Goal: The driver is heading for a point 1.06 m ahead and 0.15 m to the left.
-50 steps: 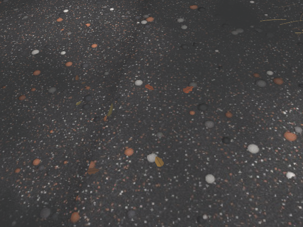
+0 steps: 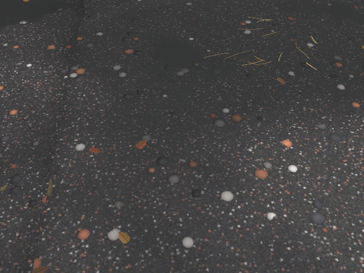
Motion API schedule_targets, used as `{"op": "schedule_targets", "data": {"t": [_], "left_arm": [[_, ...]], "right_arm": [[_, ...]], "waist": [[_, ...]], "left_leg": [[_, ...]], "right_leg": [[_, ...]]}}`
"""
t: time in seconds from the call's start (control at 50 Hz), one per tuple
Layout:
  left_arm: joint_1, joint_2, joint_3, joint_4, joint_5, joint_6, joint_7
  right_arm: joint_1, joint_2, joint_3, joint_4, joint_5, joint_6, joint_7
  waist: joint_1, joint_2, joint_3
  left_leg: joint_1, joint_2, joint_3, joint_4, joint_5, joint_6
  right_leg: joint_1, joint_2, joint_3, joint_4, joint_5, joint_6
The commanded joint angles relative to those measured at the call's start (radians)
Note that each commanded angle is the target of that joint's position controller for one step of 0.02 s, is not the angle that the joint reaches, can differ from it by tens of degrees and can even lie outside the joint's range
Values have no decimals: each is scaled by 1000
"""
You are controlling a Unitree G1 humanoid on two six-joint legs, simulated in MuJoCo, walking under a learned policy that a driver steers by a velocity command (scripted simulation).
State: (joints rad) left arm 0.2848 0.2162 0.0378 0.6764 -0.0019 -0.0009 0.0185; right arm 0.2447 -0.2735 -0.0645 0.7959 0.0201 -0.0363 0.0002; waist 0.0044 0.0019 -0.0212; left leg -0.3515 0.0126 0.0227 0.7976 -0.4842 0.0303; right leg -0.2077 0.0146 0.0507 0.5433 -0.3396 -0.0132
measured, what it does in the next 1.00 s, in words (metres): walks ahead: left foot, then right foot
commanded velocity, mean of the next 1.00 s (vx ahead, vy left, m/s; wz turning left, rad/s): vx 0.20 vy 0.00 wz -0.01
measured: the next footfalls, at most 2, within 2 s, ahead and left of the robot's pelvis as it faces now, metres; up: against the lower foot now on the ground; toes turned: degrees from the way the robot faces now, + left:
left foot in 0.10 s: +0.07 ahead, +0.12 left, +0.00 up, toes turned +2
right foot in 0.56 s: +0.39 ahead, -0.08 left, +0.00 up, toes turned -1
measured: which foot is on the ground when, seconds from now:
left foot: up 0.00-0.08, down 0.10-0.56, up 0.58-0.84, down 0.86-1.00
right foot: down 0.00-0.10, up 0.12-0.54, down 0.56-1.00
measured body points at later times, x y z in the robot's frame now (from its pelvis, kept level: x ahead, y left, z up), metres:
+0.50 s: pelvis +0.17 +0.03 +0.00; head +0.21 +0.05 +0.45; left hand +0.40 +0.25 -0.08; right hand +0.15 -0.23 -0.12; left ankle +0.04 +0.12 -0.73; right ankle +0.34 -0.10 -0.70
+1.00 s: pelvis +0.28 +0.04 +0.00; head +0.28 +0.05 +0.45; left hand +0.40 +0.28 -0.13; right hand +0.36 -0.22 -0.12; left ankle +0.28 +0.17 -0.73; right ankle +0.34 -0.08 -0.73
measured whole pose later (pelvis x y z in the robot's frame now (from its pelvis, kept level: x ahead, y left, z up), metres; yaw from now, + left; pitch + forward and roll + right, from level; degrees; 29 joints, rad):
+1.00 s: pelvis +0.28 +0.04 +0.00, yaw +1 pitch -1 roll -1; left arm 0.17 0.22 0.03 0.86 0.02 -0.01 0.01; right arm 0.26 -0.23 -0.03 0.86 -0.02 0.00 -0.04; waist 0.01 -0.02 0.01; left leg -0.26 0.03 -0.02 0.57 -0.30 -0.02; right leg -0.31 0.02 -0.02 0.50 -0.17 -0.01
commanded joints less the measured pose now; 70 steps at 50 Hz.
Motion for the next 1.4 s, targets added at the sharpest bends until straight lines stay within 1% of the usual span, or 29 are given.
{"op": "schedule_targets", "data": {"t": [0.02, 0.1, 0.12, 0.14, 0.18, 0.22, 0.34, 0.4, 0.48, 0.54, 0.56, 0.58, 0.6, 0.62, 0.68, 0.78, 0.86, 0.9, 0.92, 0.98, 1.02, 1.12, 1.16, 1.22, 1.24, 1.26, 1.28, 1.34, 1.4], "left_arm": [[-23, 184, 55, -53, -17, -26, 2], [-92, 125, 38, -60, -12, -19, -11], [-111, 47, 14, -83, 4, -28, -14], [-97, 95, 30, -128, -24, -47, -6], [-100, 169, 49, -97, -42, -73, -9], [-95, 151, 51, -72, -14, -79, -13], [-169, 86, 33, -84, -1, -72, -29], [-272, 49, 16, -104, -4, -82, -46], [-293, 90, 27, -106, -5, -88, -66], [-100, 164, 58, -44, 16, -99, -56], [2, 217, 66, -23, 30, -100, -43], [42, 242, 58, -21, 54, -90, -34], [64, 153, 37, -4, 32, -80, -37], [-27, 139, 32, -16, 8, -70, -40], [-208, 102, 15, -12, 11, -56, -37], [-239, 128, 25, 28, 26, -43, -27], [-208, 87, 5, 79, 17, -27, -18], [-165, 104, 14, 92, 15, -22, -12], [-172, 104, 14, 98, 18, -21, -6], [-129, 97, 15, 136, 21, -17, 3], [-120, 113, 22, 160, 8, -16, 4], [-207, 91, 26, 141, -22, -71, -25], [-195, 85, 24, 154, -27, -90, -36], [-24, 125, 45, 236, 0, -80, -34], [17, 216, 66, 242, 1, -70, -26], [82, 232, 65, 256, 2, -61, -24], [82, 175, 44, 260, 6, -64, -20], [-34, 163, 31, 242, -4, -74, -12], [-73, 149, 18, 261, 8, -53, 0]], "right_arm": [[-114, -63, -12, -101, 9, -50, 23], [168, -77, -28, 15, -5, -53, 33], [276, -159, -42, 20, -10, -56, 21], [292, -247, -57, 4, -22, -62, 29], [163, -148, -27, -31, -17, -69, 19], [110, -132, -14, -46, -24, -67, 17], [146, -103, 5, -16, -25, -46, -2], [184, -128, 4, 11, -20, -26, -20], [173, -144, -1, 28, -9, -14, -24], [113, -154, -10, 15, -3, -8, -25], [130, -127, 0, -2, -21, -13, -24], [286, -24, 34, 4, -43, -18, -13], [338, -62, 29, 51, -22, -16, -1], [258, -140, 4, 36, 3, -5, 0], [115, -106, -1, 1, -15, 46, -29], [139, -56, 13, 22, -28, 74, -45], [99, -67, 11, 10, -59, 69, -39], [26, -141, -5, 0, -43, 59, -46], [-3, -97, 7, -3, -45, 46, -44], [-31, -58, 19, 6, -42, 15, -36], [41, -96, 6, 25, -27, 11, -37], [122, -166, -23, 40, -1, -11, -43], [72, -144, -19, 31, -2, -16, -38], [3, -121, -15, 19, -4, -4, -34], [10, -61, 1, 0, -21, -8, -39], [40, -42, 9, 6, -30, -12, -48], [39, -63, 0, 12, -18, -11, -48], [11, -62, -6, 27, -6, -3, -42], [-23, -7, 10, 35, -6, 7, -40]], "waist": [[20, -146, 113], [-112, -49, 2], [-137, 186, -28], [-118, 336, -10], [-74, 140, 126], [-46, 81, 117], [-45, 62, 83], [-79, 86, 73], [-57, 109, 54], [60, 88, -61], [86, 14, -182], [21, -213, -344], [34, -207, -468], [33, -131, -328], [-38, -53, -78], [-52, -126, -93], [-63, -84, -8], [6, 92, 80], [8, 123, 87], [27, 127, 69], [-4, 83, 47], [-55, 179, 148], [-26, 142, 146], [49, 84, 3], [36, -107, -38], [65, -257, -85], [62, -214, -63], [13, -65, -23], [-1, -108, -33]], "left_leg": [[-190, 48, -29, -54, -15, 49], [369, -11, 0, -282, 248, 34], [467, 213, -329, -445, 132, 105], [475, 381, -753, -620, -132, 263], [396, 351, -645, -631, -225, 244], [357, 265, -453, -633, 14, 182], [319, 158, -123, -611, 785, 137], [262, 123, -45, -588, 872, 102], [329, 174, -82, -510, 897, 111], [366, 134, -75, -265, 1047, 69], [229, 83, -57, -69, 843, 29], [-80, -48, -49, 304, 105, -44], [-110, -66, -186, 436, -207, -66], [-159, -17, -179, 476, -177, -77], [-93, 66, -119, 272, -46, -97], [148, 45, -55, -63, 134, -88], [255, 53, -63, -277, 274, -24], [-10, 93, -134, -405, -53, 24], [-75, 84, -135, -449, -108, 13], [-67, 75, -125, -448, 9, -21], [1, 63, -123, -429, -85, 8], [147, 312, -469, -597, -220, 195], [179, 280, -387, -549, 12, 166], [86, 131, -157, -341, 432, 52], [-15, 5, -21, -137, 396, -26], [-124, -42, -11, 47, 81, -82], [-194, -25, -70, 226, -142, -99], [-243, 51, -100, 215, -46, -83], [-62, 35, -47, -48, 71, -93]], "right_leg": [[30, -275, 371, -323, -226, -198], [-248, -116, 131, -82, -90, -104], [-383, -7, 2, 292, -126, -19], [-588, 60, 13, 520, -263, 8], [-706, -55, 59, 657, -90, -18], [-663, -104, 38, 598, 73, -23], [-543, -89, -55, 351, 267, 27], [-388, -43, -103, 124, 404, 35], [-311, -16, -69, 2, 414, -6], [-63, 23, -85, -128, 485, -78], [203, -98, 20, -65, 835, -131], [542, -392, 343, 6, 1194, -331], [539, -438, 483, -48, 1103, -397], [403, -383, 385, -97, 893, -350], [-17, -256, 208, -239, 476, -233], [-184, -197, 118, -298, 173, -212], [-303, -130, 92, -286, -265, -75], [-155, -35, -7, -189, -140, -3], [-69, -30, -15, -134, -47, 7], [-3, -35, -21, -97, 89, -13], [-66, -1, -56, -52, -87, -31], [-352, -21, -70, 198, -82, -65], [-309, -33, -71, 87, -93, -89], [96, -11, -64, -94, 256, -69], [201, -143, 127, -133, 430, -126], [292, -303, 328, -189, 645, -248], [297, -368, 376, -196, 796, -308], [252, -300, 196, -171, 860, -237], [169, -210, 72, -170, 918, -186]]}}
Velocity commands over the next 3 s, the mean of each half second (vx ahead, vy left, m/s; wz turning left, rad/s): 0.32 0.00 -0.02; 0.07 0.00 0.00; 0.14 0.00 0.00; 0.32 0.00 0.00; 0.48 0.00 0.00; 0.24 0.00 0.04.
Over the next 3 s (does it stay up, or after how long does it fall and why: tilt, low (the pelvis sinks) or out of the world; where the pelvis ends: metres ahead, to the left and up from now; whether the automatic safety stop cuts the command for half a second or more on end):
stays up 1.02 -0.02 0.00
